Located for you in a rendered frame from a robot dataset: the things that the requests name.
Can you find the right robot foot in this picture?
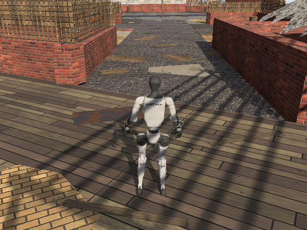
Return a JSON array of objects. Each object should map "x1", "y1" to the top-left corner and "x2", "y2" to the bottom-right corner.
[{"x1": 157, "y1": 184, "x2": 166, "y2": 196}]

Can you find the robot left hand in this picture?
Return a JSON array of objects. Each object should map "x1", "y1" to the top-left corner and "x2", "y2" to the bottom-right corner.
[{"x1": 122, "y1": 127, "x2": 133, "y2": 137}]

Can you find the robot right shin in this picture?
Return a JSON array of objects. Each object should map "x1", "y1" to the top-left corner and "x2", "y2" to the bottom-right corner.
[{"x1": 158, "y1": 158, "x2": 166, "y2": 190}]

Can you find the robot right hand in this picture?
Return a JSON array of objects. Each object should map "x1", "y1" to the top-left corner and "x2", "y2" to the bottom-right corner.
[{"x1": 171, "y1": 129, "x2": 182, "y2": 138}]

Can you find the left robot upper arm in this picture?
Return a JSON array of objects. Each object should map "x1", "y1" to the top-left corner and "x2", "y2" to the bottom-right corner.
[{"x1": 130, "y1": 96, "x2": 144, "y2": 122}]

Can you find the right robot forearm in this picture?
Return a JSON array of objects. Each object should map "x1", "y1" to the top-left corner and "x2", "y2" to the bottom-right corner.
[{"x1": 173, "y1": 115, "x2": 181, "y2": 131}]

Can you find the right robot upper arm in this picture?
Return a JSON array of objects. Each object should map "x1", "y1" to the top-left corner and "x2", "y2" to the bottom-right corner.
[{"x1": 165, "y1": 97, "x2": 177, "y2": 122}]

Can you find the left robot forearm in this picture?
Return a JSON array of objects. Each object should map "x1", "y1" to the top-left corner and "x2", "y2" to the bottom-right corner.
[{"x1": 124, "y1": 115, "x2": 134, "y2": 130}]

